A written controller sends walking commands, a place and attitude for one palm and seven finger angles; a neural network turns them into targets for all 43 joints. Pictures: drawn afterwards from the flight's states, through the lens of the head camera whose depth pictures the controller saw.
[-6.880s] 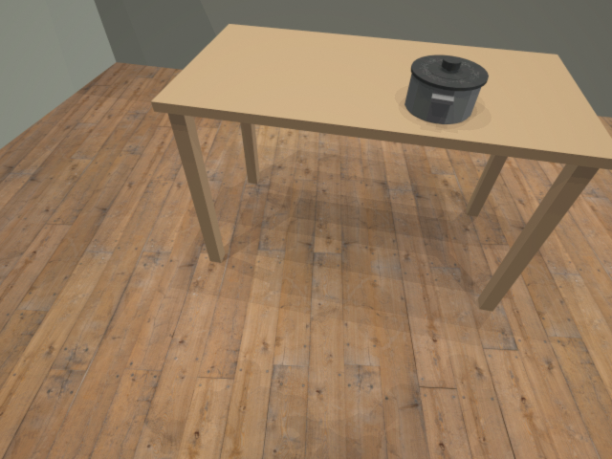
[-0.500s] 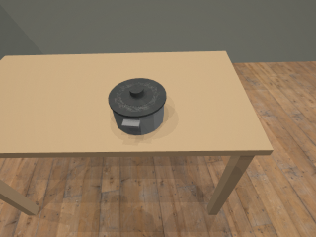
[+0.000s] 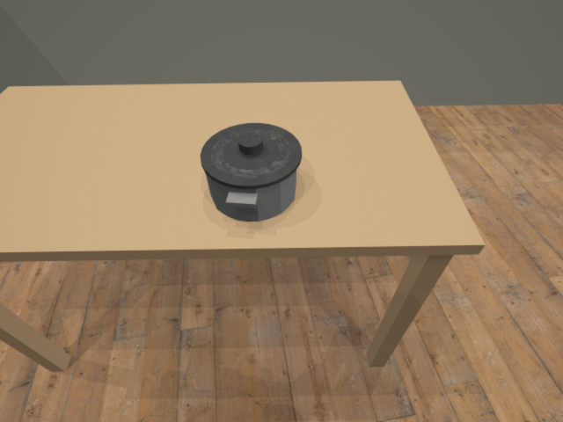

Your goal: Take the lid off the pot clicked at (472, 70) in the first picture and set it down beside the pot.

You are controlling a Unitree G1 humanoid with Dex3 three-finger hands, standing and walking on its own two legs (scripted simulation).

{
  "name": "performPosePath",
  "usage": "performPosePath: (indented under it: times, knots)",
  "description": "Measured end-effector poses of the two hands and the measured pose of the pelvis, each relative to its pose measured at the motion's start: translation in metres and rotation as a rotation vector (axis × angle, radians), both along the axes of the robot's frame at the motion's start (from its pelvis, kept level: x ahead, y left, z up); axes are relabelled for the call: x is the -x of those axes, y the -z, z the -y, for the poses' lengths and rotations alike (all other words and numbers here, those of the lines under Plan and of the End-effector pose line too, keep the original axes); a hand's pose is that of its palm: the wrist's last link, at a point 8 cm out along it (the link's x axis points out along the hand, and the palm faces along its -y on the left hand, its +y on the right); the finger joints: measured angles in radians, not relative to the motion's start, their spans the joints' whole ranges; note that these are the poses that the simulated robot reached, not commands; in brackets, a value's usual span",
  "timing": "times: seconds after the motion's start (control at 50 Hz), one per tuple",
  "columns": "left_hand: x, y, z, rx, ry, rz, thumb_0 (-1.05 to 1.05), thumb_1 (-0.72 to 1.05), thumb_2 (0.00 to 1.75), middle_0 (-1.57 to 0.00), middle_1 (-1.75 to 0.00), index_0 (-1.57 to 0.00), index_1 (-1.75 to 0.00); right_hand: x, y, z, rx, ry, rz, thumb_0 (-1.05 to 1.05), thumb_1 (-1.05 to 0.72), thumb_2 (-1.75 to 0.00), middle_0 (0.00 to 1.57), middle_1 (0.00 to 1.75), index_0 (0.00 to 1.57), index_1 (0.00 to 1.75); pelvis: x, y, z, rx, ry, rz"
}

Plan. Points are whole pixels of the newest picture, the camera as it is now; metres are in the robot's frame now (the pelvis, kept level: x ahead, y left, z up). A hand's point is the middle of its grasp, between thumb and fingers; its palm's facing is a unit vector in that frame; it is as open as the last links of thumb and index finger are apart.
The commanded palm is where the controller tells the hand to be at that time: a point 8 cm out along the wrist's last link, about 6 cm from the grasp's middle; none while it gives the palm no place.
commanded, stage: come to a stop and stand still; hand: left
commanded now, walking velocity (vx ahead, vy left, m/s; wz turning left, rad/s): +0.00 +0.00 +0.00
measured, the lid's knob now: (250, 143) +0.57 +0.09 +0.10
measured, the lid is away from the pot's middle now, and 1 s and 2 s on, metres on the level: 0.00 0.00 0.00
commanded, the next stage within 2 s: look again from close up in 0.34 s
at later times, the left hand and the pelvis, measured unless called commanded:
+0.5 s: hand out of the picture -0.02 +0.18 -0.17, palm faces +0.01 -0.98 -0.20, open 7.4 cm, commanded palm none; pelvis +0.00 +0.01 +0.00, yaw -1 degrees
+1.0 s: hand out of the picture -0.01 +0.18 -0.17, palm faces -0.01 -0.98 -0.20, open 7.4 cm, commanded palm none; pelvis +0.00 +0.01 +0.01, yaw -1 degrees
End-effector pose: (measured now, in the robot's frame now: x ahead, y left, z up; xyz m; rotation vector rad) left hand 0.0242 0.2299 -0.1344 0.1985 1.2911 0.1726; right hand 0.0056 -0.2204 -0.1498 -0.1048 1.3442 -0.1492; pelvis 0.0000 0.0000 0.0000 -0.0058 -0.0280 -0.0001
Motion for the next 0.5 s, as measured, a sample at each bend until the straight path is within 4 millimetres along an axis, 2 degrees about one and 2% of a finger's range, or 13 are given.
performPosePath:
  times: [0.16, 0.5]
  knots:
    - [0.010, 0.000, -0.008, 0.010, -0.004, -0.024, 0.00, 0.91, 0.90, -0.20, -0.30, -0.20, -0.30, 0.002, -0.003, -0.010, 0.004, -0.002, -0.011, 0.01, -0.93, -0.90, 0.20, 0.30, 0.20, 0.30, 0.001, -0.002, -0.010, -0.005, 0.004, -0.004]
    - [0.046, 0.005, -0.003, 0.044, -0.018, -0.115, 0.00, 0.90, 0.90, -0.20, -0.30, -0.20, -0.30, -0.013, -0.010, -0.007, 0.030, -0.001, 0.031, 0.01, -0.93, -0.90, 0.20, 0.30, 0.20, 0.30, 0.003, -0.004, -0.015, -0.005, 0.015, 0.004]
